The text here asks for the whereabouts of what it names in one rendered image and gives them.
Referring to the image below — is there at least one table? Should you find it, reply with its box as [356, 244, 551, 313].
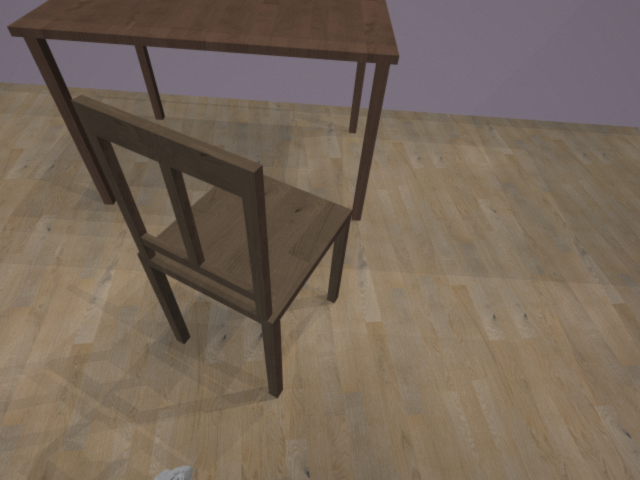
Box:
[7, 0, 399, 221]

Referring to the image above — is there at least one chair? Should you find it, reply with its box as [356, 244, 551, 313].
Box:
[71, 95, 352, 398]

